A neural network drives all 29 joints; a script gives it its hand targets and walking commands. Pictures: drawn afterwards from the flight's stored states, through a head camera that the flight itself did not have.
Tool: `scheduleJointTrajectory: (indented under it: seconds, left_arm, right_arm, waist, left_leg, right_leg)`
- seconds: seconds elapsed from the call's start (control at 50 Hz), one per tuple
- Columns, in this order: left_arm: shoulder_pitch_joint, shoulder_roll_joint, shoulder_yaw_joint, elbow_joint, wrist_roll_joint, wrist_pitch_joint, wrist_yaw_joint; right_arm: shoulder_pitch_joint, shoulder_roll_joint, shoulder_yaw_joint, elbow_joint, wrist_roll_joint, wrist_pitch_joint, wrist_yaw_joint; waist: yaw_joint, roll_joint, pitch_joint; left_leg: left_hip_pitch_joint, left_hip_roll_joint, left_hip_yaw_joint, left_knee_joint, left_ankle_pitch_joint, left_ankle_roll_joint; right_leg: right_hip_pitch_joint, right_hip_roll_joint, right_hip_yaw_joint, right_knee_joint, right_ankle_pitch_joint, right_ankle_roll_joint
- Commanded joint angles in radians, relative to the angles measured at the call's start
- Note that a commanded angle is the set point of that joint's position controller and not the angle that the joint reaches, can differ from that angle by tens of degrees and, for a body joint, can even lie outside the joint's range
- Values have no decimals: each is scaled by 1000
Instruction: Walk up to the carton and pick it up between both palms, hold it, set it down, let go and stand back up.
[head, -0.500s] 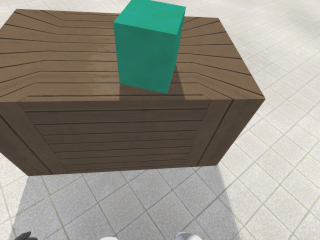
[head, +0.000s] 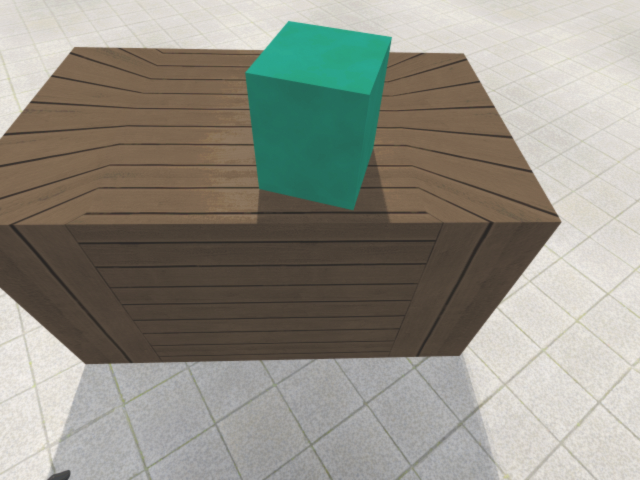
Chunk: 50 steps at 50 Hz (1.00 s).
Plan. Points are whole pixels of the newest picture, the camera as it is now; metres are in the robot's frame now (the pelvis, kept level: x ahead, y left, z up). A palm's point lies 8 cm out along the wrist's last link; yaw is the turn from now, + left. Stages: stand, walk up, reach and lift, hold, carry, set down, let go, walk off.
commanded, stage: walk up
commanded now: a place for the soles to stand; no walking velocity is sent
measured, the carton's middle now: (321, 117) +0.74 +0.01 +0.03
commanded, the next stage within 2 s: none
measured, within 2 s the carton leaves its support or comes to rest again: neither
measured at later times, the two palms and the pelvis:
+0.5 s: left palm out of the picture +0.07 +0.35 -0.09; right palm out of the picture +0.11 -0.33 -0.06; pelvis +0.00 +0.01 +0.00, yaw +0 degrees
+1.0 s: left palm (46, 434) +0.19 +0.35 -0.07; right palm out of the picture +0.12 -0.33 -0.04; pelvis +0.09 +0.02 +0.02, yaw +2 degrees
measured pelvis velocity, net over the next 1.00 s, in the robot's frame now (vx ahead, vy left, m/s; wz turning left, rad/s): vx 0.09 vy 0.02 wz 0.04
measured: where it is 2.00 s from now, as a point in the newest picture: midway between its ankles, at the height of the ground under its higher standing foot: (318, 478)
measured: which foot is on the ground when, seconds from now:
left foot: down 0.00-1.00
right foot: down 0.00-0.70, up 0.72-1.00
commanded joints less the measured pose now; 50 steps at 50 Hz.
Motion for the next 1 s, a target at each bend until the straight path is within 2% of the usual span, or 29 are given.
scheduleJointTrajectory:
  seconds: [0.0, 0.02, 0.06, 0.1, 0.14, 0.16, 0.18, 0.22, 0.28, 0.3, 0.36, 0.42, 0.48, 0.5, 0.52, 0.54, 0.56, 0.6, 0.64, 0.66, 0.68, 0.7, 0.72, 0.74, 0.76, 0.8, 0.82, 0.9, 0.98]
  left_arm:
    - [24, 189, 42, 23, -2, -40, 17]
    - [25, 205, 52, 22, -2, -45, 18]
    - [-59, 202, 45, 12, -9, -37, 16]
    - [-103, 172, 27, 16, -9, -28, 11]
    - [-106, 147, 21, 15, -15, -19, 7]
    - [-84, 138, 22, 26, -14, -18, 7]
    - [-72, 136, 23, 31, -11, -21, 6]
    - [-62, 153, 26, 47, -9, -31, 4]
    - [-84, 176, 27, 48, -6, -39, 7]
    - [-89, 184, 29, 54, -7, -37, 8]
    - [-117, 161, 27, 51, -12, -25, 7]
    - [-86, 152, 26, 63, -13, -26, 6]
    - [-97, 169, 29, 65, -8, -27, 6]
    - [-7, 225, 61, 34, -4, -50, -13]
    - [46, 266, 75, 58, 10, -60, -11]
    - [91, 297, 88, 69, 14, -65, -11]
    - [92, 314, 100, 70, 11, -69, -14]
    - [41, 304, 92, 60, 5, -67, -15]
    - [-35, 258, 80, 45, 11, -56, -25]
    - [-107, 225, 71, 33, 3, -49, -29]
    - [-167, 145, 49, 3, -4, -42, -27]
    - [-190, 87, 34, -27, 2, -37, -26]
    - [-184, 164, 49, -27, 5, -29, -16]
    - [-172, 194, 56, -12, 3, -25, -16]
    - [-163, 203, 55, 5, -6, -26, -21]
    - [-96, 188, 58, 28, -8, -27, -35]
    - [-69, 168, 63, 23, -8, -27, -40]
    - [-193, 130, 58, -57, -6, -32, -45]
    - [-183, 128, 54, -64, -6, -41, -46]
  right_arm:
    - [-130, -147, -22, -54, 19, -10, 25]
    - [-83, -125, -19, -46, 26, -12, 25]
    - [-19, -152, -33, -8, 20, -9, 28]
    - [-9, -155, -40, 8, 12, -13, 29]
    - [-40, -207, -43, 11, 8, -18, 30]
    - [-68, -214, -41, 3, 6, -18, 29]
    - [-86, -216, -35, -1, 8, -17, 29]
    - [-131, -186, -22, -7, 12, -14, 32]
    - [-106, -149, -20, -4, 18, -14, 34]
    - [-81, -158, -26, 3, 19, -14, 33]
    - [-77, -183, -27, 6, 12, -18, 28]
    - [-115, -183, -24, -3, 13, -17, 29]
    - [-105, -170, -25, -1, 18, -14, 27]
    - [-66, -225, -60, -40, 10, -21, 54]
    - [-99, -218, -64, -49, -2, -22, 67]
    - [-115, -203, -64, -58, -6, -22, 69]
    - [-113, -205, -64, -48, -10, -20, 73]
    - [-94, -203, -65, -40, -1, -30, 81]
    - [11, -175, -67, -7, 9, -50, 83]
    - [122, -184, -78, 35, 7, -56, 76]
    - [232, -232, -102, 62, -7, -61, 65]
    - [279, -318, -126, 57, -16, -66, 54]
    - [211, -335, -124, 27, 2, -62, 45]
    - [136, -328, -114, 7, 8, -56, 42]
    - [79, -310, -104, 3, 6, -55, 40]
    - [2, -264, -83, -10, 4, -62, 47]
    - [13, -252, -81, -16, 5, -64, 50]
    - [178, -254, -89, 1, 15, -61, 47]
    - [117, -273, -94, -36, 16, -49, 48]
  waist:
    - [34, 10, -106]
    - [16, -16, -153]
    - [-23, 41, -187]
    - [-42, 5, -146]
    - [-25, 72, -109]
    - [-9, 92, -108]
    - [-1, 98, -116]
    - [13, 58, -126]
    - [-16, 11, -173]
    - [-22, 10, -183]
    - [-18, 46, -177]
    - [6, 73, -182]
    - [-13, 17, -186]
    - [15, 20, -221]
    - [38, -15, -161]
    - [57, -89, -105]
    - [58, -142, -75]
    - [42, -83, -44]
    - [-36, -77, -121]
    - [-107, -28, -174]
    - [-168, 185, -186]
    - [-187, 304, -108]
    - [-152, 159, -83]
    - [-101, 88, -4]
    - [-68, 53, 99]
    - [-18, 84, 189]
    - [-17, 133, 190]
    - [-104, 149, 58]
    - [-92, 235, 51]
  left_leg:
    - [-108, 82, -131, -7, 288, 75]
    - [-94, 29, -48, 59, 268, 32]
    - [16, 22, -18, 6, 108, 49]
    - [72, 57, -105, -86, 102, 80]
    - [36, 154, -280, -195, 66, 135]
    - [18, 188, -346, -229, 28, 157]
    - [6, 200, -357, -232, 42, 164]
    - [-51, 140, -252, -183, 82, 112]
    - [21, 53, -104, -81, 175, 61]
    - [39, 55, -101, -68, 210, 60]
    - [39, 110, -201, -130, 259, 103]
    - [20, 122, -212, -126, 268, 110]
    - [15, 77, -145, -96, 229, 78]
    - [-53, 62, -184, -74, -195, 120]
    - [-213, 22, -151, -31, -389, 97]
    - [-361, -14, -43, 86, -382, 66]
    - [-388, 13, 39, 214, -255, 49]
    - [-322, 68, 38, 85, -226, 35]
    - [-82, 34, 85, -192, -83, 53]
    - [158, -3, 63, -252, -30, 66]
    - [405, 84, -197, -355, -117, 97]
    - [505, 269, -615, -451, -230, 137]
    - [428, 368, -777, -488, -252, 192]
    - [297, 376, -746, -493, -313, 233]
    - [190, 350, -654, -490, -291, 252]
    - [37, 248, -428, -490, -134, 209]
    - [37, 216, -355, -483, -32, 200]
    - [303, 218, -298, -358, 433, 204]
    - [238, 227, -238, -329, 403, 206]
  right_leg:
    - [213, -126, 205, -300, 206, -73]
    - [253, -192, 278, -312, 286, -122]
    - [158, -220, 240, -267, 198, -158]
    - [43, -141, 141, -222, 119, -104]
    - [10, -39, 53, -140, 11, -37]
    - [25, -16, 49, -123, -14, -29]
    - [52, -19, 64, -140, -2, -31]
    - [142, -64, 106, -240, 54, -51]
    - [148, -144, 171, -285, 157, -93]
    - [145, -140, 156, -256, 184, -95]
    - [135, -73, 60, -160, 209, -54]
    - [153, -69, 64, -167, 197, -51]
    - [171, -110, 113, -223, 202, -77]
    - [223, -99, 172, -231, -201, -106]
    - [264, -150, 294, -309, -413, -142]
    - [331, -257, 444, -422, -538, -191]
    - [339, -360, 529, -510, -509, -230]
    - [322, -347, 439, -465, -284, -249]
    - [270, -233, 217, -319, -46, -187]
    - [117, -151, 111, -168, -1, -119]
    - [-176, -42, -1, 153, -6, -49]
    - [-502, 63, -7, 375, -122, -5]
    - [-526, 38, 82, 392, -104, -7]
    - [-480, -20, 114, 364, -47, -10]
    - [-441, -67, 122, 320, 15, -8]
    - [-276, -69, 81, 241, 107, 5]
    - [-242, -57, 53, 193, 134, 12]
    - [-272, -43, 15, 25, 108, 15]
    - [-158, -22, -15, -81, 148, -1]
